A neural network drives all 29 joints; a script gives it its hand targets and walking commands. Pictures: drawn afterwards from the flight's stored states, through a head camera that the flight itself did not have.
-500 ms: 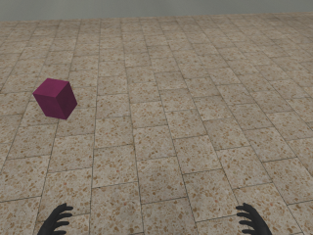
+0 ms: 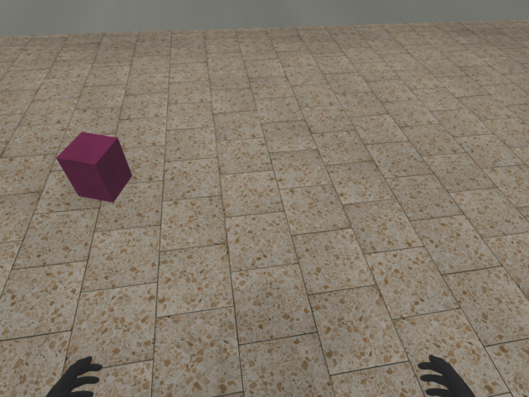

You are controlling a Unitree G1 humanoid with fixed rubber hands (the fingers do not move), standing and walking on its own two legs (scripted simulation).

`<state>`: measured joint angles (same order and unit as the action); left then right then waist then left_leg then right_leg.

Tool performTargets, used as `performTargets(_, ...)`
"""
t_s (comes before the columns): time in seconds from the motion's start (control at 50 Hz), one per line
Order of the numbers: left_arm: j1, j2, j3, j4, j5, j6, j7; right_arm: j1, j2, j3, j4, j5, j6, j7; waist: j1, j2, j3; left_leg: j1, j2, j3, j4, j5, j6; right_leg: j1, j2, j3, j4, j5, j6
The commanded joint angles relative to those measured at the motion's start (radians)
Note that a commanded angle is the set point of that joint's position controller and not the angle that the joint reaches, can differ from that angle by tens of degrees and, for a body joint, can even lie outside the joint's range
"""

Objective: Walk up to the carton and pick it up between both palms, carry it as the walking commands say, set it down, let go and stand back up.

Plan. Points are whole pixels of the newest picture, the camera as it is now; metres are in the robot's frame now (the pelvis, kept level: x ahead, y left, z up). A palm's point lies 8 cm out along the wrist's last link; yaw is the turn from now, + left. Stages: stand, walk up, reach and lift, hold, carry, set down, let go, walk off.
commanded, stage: stand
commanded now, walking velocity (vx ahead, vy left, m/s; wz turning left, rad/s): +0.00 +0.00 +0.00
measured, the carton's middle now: (97, 167) +1.25 +0.80 -0.63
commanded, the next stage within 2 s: walk up in 1.72 s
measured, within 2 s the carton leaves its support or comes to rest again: neither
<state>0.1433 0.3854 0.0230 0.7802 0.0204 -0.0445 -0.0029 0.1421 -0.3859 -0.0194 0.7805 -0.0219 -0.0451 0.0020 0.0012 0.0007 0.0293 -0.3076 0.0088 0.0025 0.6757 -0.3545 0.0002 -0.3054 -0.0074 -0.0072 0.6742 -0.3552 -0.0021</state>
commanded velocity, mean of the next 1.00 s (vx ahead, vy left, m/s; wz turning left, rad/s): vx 0.00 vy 0.00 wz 0.00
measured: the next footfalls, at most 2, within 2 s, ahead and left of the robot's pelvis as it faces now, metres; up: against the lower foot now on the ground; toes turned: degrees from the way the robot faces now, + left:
none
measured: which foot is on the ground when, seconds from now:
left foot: down 0.00-1.00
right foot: down 0.00-1.00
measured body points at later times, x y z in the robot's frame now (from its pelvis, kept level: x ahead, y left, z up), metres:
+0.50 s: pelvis +0.00 +0.00 +0.02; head +0.00 +0.00 +0.47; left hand +0.13 +0.31 -0.08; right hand +0.13 -0.31 -0.08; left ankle +0.00 +0.12 -0.72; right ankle +0.00 -0.12 -0.72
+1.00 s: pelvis +0.00 +0.00 +0.03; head +0.00 +0.00 +0.48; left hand +0.11 +0.32 -0.09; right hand +0.11 -0.32 -0.09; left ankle +0.00 +0.12 -0.72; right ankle +0.00 -0.12 -0.72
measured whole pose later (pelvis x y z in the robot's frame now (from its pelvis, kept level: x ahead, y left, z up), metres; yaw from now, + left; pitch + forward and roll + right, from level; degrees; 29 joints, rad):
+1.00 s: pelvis +0.00 +0.00 +0.03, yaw +0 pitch -2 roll +0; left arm 0.08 0.40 0.00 1.05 0.01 -0.02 0.00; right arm 0.09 -0.40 0.00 1.05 -0.01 -0.02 0.00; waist 0.00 0.00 0.04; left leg -0.14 0.01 0.00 0.36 -0.19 -0.01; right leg -0.13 -0.01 -0.01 0.36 -0.19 0.00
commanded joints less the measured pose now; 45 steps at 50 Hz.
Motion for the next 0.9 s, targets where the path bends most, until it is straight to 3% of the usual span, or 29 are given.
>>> performTargets(0.0, -0.047, 0.168, 0.037, -0.04, -0.003, -0.012, 0.004, -0.044, -0.169, -0.038, -0.042, 0.003, -0.012, -0.004, -0.001, 0.001, -0.075, 0.034, 0.081, -0.095, -0.133, 0.193, 0.065, 0.034, -0.082, 0.096, -0.133, 0.194, -0.063)
performTargets(0.52, -0.101, 0.178, 0.008, 0.16, -0.009, 0.002, 0.002, -0.094, -0.175, -0.015, 0.157, 0.008, 0.004, -0.002, -0.002, 0.0, -0.05, 0.15, 0.104, -0.096, -0.331, 0.24, 0.035, 0.149, -0.107, 0.096, -0.33, 0.238, -0.034)
performTargets(0.88, -0.105, 0.183, 0.007, 0.222, -0.01, 0.01, 0.005, -0.098, -0.181, -0.014, 0.223, 0.01, 0.01, -0.005, -0.002, 0.0, -0.042, 0.17, 0.112, -0.099, -0.376, 0.24, 0.028, 0.169, -0.116, 0.097, -0.376, 0.233, -0.028)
